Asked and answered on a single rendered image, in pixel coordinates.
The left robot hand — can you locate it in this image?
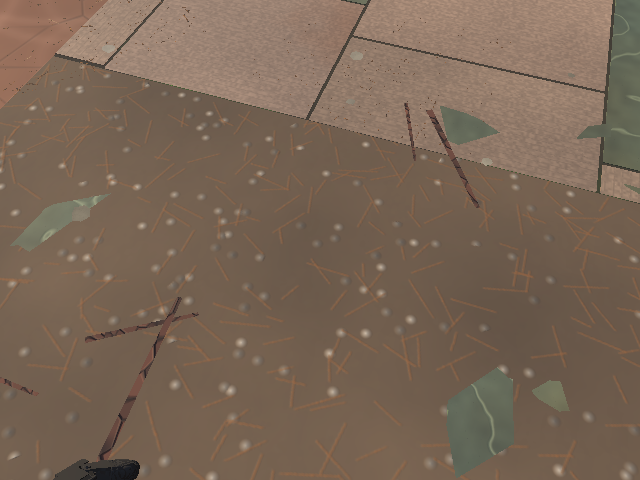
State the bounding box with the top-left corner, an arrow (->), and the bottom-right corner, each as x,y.
53,459 -> 140,480

